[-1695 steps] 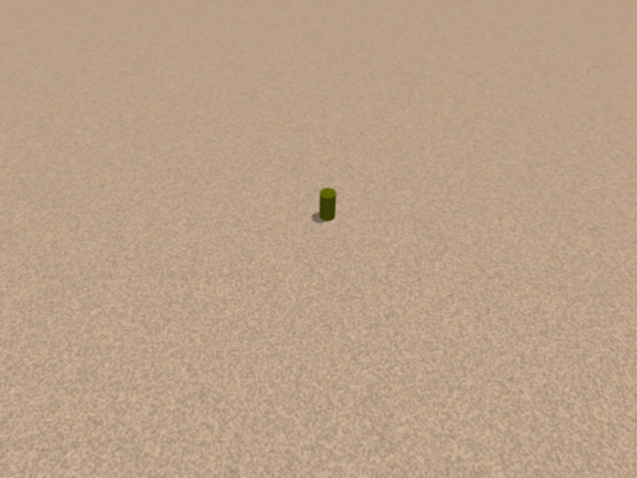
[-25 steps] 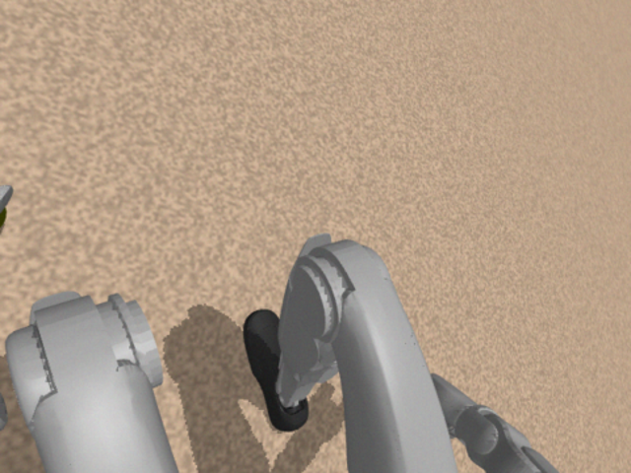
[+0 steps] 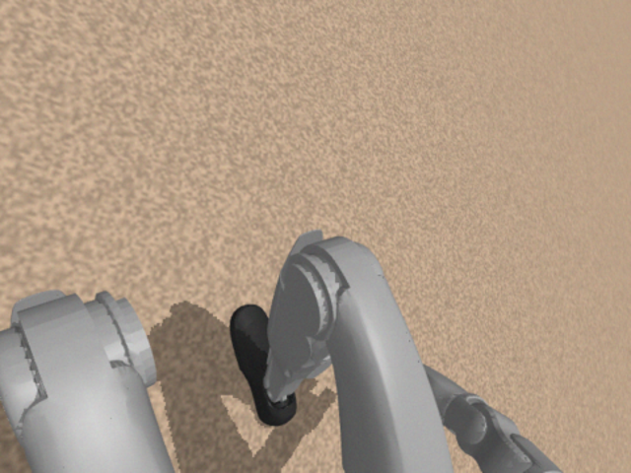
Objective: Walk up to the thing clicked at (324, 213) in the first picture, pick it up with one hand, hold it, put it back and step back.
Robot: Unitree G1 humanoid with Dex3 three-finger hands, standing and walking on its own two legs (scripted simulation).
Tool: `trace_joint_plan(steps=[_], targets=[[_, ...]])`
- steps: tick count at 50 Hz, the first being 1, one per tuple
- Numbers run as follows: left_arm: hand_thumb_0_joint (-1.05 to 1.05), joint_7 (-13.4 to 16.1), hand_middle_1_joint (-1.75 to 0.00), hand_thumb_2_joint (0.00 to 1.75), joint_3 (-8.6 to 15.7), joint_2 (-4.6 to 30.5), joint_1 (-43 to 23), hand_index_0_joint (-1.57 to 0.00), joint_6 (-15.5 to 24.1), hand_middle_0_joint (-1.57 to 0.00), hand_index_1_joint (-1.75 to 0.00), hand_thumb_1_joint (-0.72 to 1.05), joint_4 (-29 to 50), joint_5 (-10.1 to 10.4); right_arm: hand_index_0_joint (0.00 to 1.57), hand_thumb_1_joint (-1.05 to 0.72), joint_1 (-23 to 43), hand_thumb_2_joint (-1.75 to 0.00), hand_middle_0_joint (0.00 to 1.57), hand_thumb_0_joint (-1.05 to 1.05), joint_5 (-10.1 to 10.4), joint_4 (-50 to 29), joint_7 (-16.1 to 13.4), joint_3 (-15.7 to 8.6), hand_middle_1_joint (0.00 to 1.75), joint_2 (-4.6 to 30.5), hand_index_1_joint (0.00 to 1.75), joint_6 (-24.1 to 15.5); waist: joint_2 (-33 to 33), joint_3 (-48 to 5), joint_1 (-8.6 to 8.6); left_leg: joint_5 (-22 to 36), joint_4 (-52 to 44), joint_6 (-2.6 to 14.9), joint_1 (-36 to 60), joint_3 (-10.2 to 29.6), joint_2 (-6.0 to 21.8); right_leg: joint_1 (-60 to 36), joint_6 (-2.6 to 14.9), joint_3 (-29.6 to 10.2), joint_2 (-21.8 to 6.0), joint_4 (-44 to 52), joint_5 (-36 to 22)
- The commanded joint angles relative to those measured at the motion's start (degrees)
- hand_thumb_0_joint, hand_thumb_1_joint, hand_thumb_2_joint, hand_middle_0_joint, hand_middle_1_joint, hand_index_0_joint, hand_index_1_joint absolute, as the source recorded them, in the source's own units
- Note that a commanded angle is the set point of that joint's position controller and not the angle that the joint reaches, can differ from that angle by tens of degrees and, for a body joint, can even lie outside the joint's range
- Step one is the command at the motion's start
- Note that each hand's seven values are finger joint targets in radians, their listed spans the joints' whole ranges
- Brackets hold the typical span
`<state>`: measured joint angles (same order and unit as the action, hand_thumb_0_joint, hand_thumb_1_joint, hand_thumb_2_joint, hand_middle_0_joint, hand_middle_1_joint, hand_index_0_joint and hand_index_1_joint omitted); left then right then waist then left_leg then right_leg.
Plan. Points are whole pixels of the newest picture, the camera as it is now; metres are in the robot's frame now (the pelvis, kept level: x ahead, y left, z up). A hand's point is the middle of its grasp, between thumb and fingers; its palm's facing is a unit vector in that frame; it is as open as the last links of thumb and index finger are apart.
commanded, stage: loosen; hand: left
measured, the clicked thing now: out of the picture +0.45 +0.27 -0.22
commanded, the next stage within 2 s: open in 0.16 s
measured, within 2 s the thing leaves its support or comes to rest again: neither
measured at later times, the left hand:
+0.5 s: hand out of the picture +0.46 +0.27 -0.17, palm faces +0.33 -0.94 +0.02, open 12.2 cm
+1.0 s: hand out of the picture +0.45 +0.34 -0.12, palm faces +0.42 -0.91 -0.03, open 17.4 cm
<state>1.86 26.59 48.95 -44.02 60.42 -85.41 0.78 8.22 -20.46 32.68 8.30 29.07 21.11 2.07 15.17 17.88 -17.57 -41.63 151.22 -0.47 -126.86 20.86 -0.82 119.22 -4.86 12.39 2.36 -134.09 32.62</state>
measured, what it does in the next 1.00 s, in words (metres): stands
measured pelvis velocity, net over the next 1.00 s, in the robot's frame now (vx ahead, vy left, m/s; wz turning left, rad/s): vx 0.00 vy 0.00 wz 0.00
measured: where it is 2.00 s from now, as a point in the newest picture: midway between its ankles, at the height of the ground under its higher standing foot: (195, 435)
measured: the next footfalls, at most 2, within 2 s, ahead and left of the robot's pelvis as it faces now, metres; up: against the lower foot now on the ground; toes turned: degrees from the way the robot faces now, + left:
none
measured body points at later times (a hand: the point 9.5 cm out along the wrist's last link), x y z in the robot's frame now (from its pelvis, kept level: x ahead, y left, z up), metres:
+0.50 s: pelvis +0.00 +0.00 +0.00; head +0.24 +0.19 +0.33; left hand +0.44 +0.32 -0.17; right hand +0.15 -0.25 -0.03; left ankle +0.08 +0.12 -0.26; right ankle +0.15 -0.13 -0.26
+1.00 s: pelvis +0.00 +0.00 +0.01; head +0.23 +0.19 +0.34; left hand +0.43 +0.39 -0.11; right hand +0.14 -0.25 -0.03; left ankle +0.08 +0.12 -0.26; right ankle +0.15 -0.13 -0.26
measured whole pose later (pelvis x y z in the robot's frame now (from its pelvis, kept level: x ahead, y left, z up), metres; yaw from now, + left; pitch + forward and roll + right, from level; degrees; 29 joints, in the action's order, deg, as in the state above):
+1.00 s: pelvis +0.00 +0.00 +0.01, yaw +0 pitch +16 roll -18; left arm -4.2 32.4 51.4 -41.5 55.5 -71.9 2.9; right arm 3.9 -17.9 31.7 7.1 26.3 20.8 4.6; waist 13.2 14.1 -15.2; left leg -41.6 149.3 -0.5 -126.4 20.2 -0.3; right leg 119.0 -3.7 12.3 2.1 -132.6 32.6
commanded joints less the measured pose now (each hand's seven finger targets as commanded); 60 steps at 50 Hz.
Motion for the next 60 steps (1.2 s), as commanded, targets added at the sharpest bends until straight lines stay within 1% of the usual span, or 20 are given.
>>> trace_joint_plan(steps=[1, 4, 8, 13, 18, 24, 34, 37, 40, 45, 48, 50, 51, 53, 54, 55, 56, 57, 58, 60], targets=[[0.00, 0.3, -1.41, 1.30, -0.5, 9.8, -16.3, -1.29, 6.5, -1.28, -1.41, 0.32, 10.6, -0.1, 0.20, -0.90, -3.6, -0.90, 0.20, 0.00, -0.6, 0.3, -0.9, -6.3, 0.30, 21.0, 0.30, 0.8, -36.1, -35.5, -7.86, 11.3, -20.4, -1.66, 25.6, -4.4, 4.2, -17.9, 4.73, 7.3, 1.9, 6.7, -11.3], [0.00, 0.3, -1.34, 1.22, -1.0, 9.9, -15.9, -1.31, 6.4, -1.30, -1.34, 0.29, 10.2, -0.3, 0.20, -0.91, -3.1, -0.90, 0.20, 0.00, -0.7, 0.4, -1.0, -6.1, 0.30, 20.8, 0.30, 0.8, -35.1, -34.6, -7.64, 10.4, -19.7, -1.30, 24.2, -4.9, 4.1, -17.9, 4.68, 7.0, 2.0, 7.2, -10.6], [0.00, 0.5, -1.03, 0.90, 0.0, 9.5, -15.9, -1.07, 6.8, -1.05, -1.02, 0.09, 11.0, 1.0, 0.20, -0.92, -3.1, -0.90, 0.20, 0.00, -0.6, 0.0, -0.9, -6.2, 0.30, 21.3, 0.30, 0.7, -35.1, -34.8, -7.61, 10.2, -20.3, -1.51, 25.2, -4.1, 4.3, -17.8, 4.60, 7.4, 2.0, 7.0, -10.6], [0.00, 0.0, -0.84, 0.61, -0.7, 9.1, -15.6, -0.94, 7.2, -0.93, -0.83, -0.07, 11.0, 1.2, 0.20, -0.92, -2.9, -0.90, 0.20, 0.00, -0.6, 0.2, -0.8, -6.0, 0.30, 21.1, 0.30, 0.5, -35.7, -35.1, -7.70, 10.9, -20.5, -1.68, 25.6, -3.9, 4.3, -18.0, 4.66, 7.5, 2.1, 6.8, -10.9], [0.00, -0.3, -0.48, 0.36, -1.6, 8.6, -15.2, -0.58, 6.8, -0.58, -0.48, -0.26, 10.1, 0.5, 0.20, -0.92, -3.0, -0.90, 0.20, 0.00, -0.6, 0.4, -0.9, -6.0, 0.30, 21.2, 0.30, 0.7, -36.3, -33.7, -8.02, 11.7, -21.0, -1.93, 26.0, -3.4, 4.5, -17.0, 4.76, 7.8, 2.0, 6.5, -11.4], [0.00, -0.2, -0.34, 0.26, -1.5, 7.1, -13.3, -0.43, 5.3, -0.44, -0.34, -0.44, 5.8, 1.2, 0.20, -0.91, -2.8, -0.90, 0.20, 0.00, -0.2, -0.7, -0.8, -5.9, 0.30, 21.1, 0.30, 1.4, -31.9, -30.7, -7.88, 7.3, -21.3, -1.21, 22.3, -3.6, 4.2, -16.1, 4.63, 7.8, 2.0, 8.3, -8.1], [0.00, -0.8, -0.08, 0.12, -1.5, 8.1, -14.9, -0.12, 6.7, -0.12, -0.09, -0.48, 5.7, 1.7, 0.20, -0.89, -2.4, -0.90, 0.20, 0.00, -0.3, -1.0, -1.0, -5.6, 0.30, 21.3, 0.30, 0.7, -32.1, -30.9, -8.40, 5.6, -21.2, -1.09, 22.6, -3.4, 4.4, -15.7, 4.66, 7.9, 2.4, 8.4, -7.0], [0.00, -1.1, -0.03, 0.09, 0.3, 11.6, -14.2, -0.05, 7.0, -0.07, -0.04, -0.50, 7.9, 1.6, 0.20, -0.89, -2.9, -0.90, 0.20, 0.00, -0.2, -0.9, -1.1, -5.4, 0.30, 21.3, 0.30, 1.0, -34.3, -33.1, -6.75, 7.9, -21.2, -1.30, 24.0, -3.8, 4.5, -17.3, 4.76, 7.5, 2.3, 7.9, -8.3], [0.00, -1.5, -0.02, 0.07, 4.8, 16.8, -13.5, -0.05, 6.4, -0.06, -0.02, -0.54, 12.6, 1.9, 0.20, -0.90, -3.4, -0.90, 0.20, 0.00, 0.0, -0.9, -1.6, -5.7, 0.30, 21.1, 0.30, 1.5, -36.6, -35.6, -4.37, 9.8, -21.1, -1.30, 24.7, -4.9, 4.6, -19.0, 4.86, 6.8, 2.2, 8.0, -9.4], [0.00, -3.6, -0.01, 0.06, 10.0, 22.6, -12.0, -0.04, 2.6, -0.06, -0.02, -0.54, 25.4, 1.5, 0.20, -0.91, -5.8, -0.91, 0.20, 0.00, 1.3, -1.6, -2.1, -8.7, 0.30, 21.1, 0.30, 2.9, -46.0, -44.4, -0.35, 14.8, -24.8, -2.63, 32.9, -5.4, 5.1, -18.6, 5.71, 5.4, 1.3, 6.7, -11.2], [0.00, -8.1, -0.01, 0.04, 5.5, 14.7, -8.1, -0.07, -2.5, -0.08, -0.02, -0.56, 24.7, 2.1, 0.20, -0.92, -6.7, -0.91, 0.20, 0.00, 3.1, -1.9, -2.6, -11.4, 0.30, 20.7, 0.30, 3.2, -44.6, -42.6, -1.46, 12.7, -26.0, -2.15, 29.2, -6.7, 4.7, -16.6, 5.94, 4.8, 1.2, 7.6, -10.3], [0.00, -11.8, -0.03, 0.05, -2.0, 5.2, -4.5, -0.07, -6.4, -0.07, -0.03, -0.56, 22.4, 3.3, 0.20, -0.91, -7.6, -0.90, 0.20, 0.00, 4.8, -2.0, -2.9, -12.2, 0.30, 19.2, 0.30, 2.8, -38.7, -38.5, -2.99, 10.0, -26.1, -1.28, 24.0, -7.2, 4.3, -14.8, 5.65, 4.9, 1.2, 9.0, -8.9], [0.00, -13.1, -0.03, 0.04, -3.2, 2.7, -1.7, -0.06, -8.5, -0.06, -0.03, -0.55, 19.4, 4.0, 0.20, -0.90, -8.9, -0.90, 0.20, 0.00, 5.6, -0.6, -3.0, -12.7, 0.30, 18.7, 0.30, 3.0, -34.7, -35.7, -2.97, 7.3, -26.1, -0.63, 20.5, -7.3, 4.0, -13.6, 5.49, 4.7, 1.1, 10.0, -6.7], [0.00, -14.7, -0.04, 0.03, -1.3, 5.6, -4.1, -0.05, -10.6, -0.04, -0.02, -0.61, 22.8, 5.5, 0.20, -0.89, -10.0, -0.90, 0.20, 0.00, 7.0, -0.5, -3.4, -13.8, 0.30, 19.1, 0.30, 2.6, -31.0, -35.2, -2.31, 6.3, -25.2, 0.07, 18.5, -7.5, 3.7, -12.8, 5.29, 4.4, 1.1, 10.8, -6.4], [0.00, -15.5, -0.04, 0.02, -3.1, 2.9, -3.6, -0.05, -11.8, -0.03, -0.02, -0.61, 20.1, 6.4, 0.20, -0.88, -9.7, -0.89, 0.20, 0.00, 7.6, -1.3, -3.4, -13.8, 0.30, 18.7, 0.30, 2.5, -29.2, -36.0, -2.09, 5.0, -24.9, 0.55, 17.8, -7.6, 3.4, -12.7, 5.32, 4.4, 1.2, 11.2, -5.3], [0.00, -16.0, 0.00, 0.08, -2.0, 3.1, -7.3, -0.03, -11.7, -0.04, -0.01, -0.53, 26.7, 8.0, 0.20, -0.83, -10.3, -0.89, 0.20, 0.00, 8.0, -1.2, -3.3, -14.4, 0.30, 18.7, 0.30, 2.2, -29.5, -37.7, -1.62, 5.7, -24.7, 0.54, 18.8, -7.3, 3.4, -12.7, 5.40, 4.4, 0.9, 10.8, -6.2], [0.00, -12.6, -0.07, 0.09, -0.1, 11.5, -3.3, -0.07, -15.3, -0.09, -0.08, -0.59, 21.4, -2.4, 0.20, -0.91, -11.6, -0.93, 0.20, 0.00, 9.5, 0.4, -3.2, -17.2, 0.30, 15.6, 0.30, 3.1, -33.9, -43.5, 4.24, 6.4, -27.8, 0.17, 24.0, -9.3, 3.3, -11.6, 5.92, 2.7, 0.5, 11.7, -3.9], [0.00, -12.0, -0.07, 0.09, -2.4, 7.1, -6.8, -0.08, -17.0, -0.09, -0.08, -0.59, 23.8, -1.8, 0.20, -0.97, -12.1, -0.93, 0.20, 0.00, 10.2, -0.4, -3.0, -17.7, 0.30, 15.6, 0.30, 3.6, -34.6, -43.4, 2.30, 6.0, -29.3, -0.10, 24.5, -8.5, 3.7, -10.1, 6.10, 2.8, 0.4, 11.3, -3.6], [0.00, -11.8, -0.08, 0.09, -2.4, 6.5, -7.5, -0.08, -18.3, -0.09, -0.09, -0.58, 25.3, -2.0, 0.20, -0.97, -13.0, -0.93, 0.20, 0.00, 11.0, -0.1, -3.0, -18.4, 0.30, 15.2, 0.30, 3.8, -35.0, -44.9, 2.60, 5.4, -30.0, -0.10, 26.0, -8.5, 3.7, -9.4, 6.18, 2.6, 0.3, 11.6, -3.1], [0.00, -10.3, -0.08, 0.10, 2.3, 14.3, -11.5, -0.08, -20.3, -0.10, -0.10, -0.61, 34.9, -3.6, 0.20, -0.98, -13.7, -0.93, 0.20, 0.00, 12.2, -1.3, -3.3, -20.4, 0.30, 15.3, 0.30, 4.6, -40.7, -52.0, 5.76, 4.9, -32.7, -0.51, 30.5, -9.0, 3.7, -10.1, 6.39, 1.2, -0.3, 11.3, -2.5]])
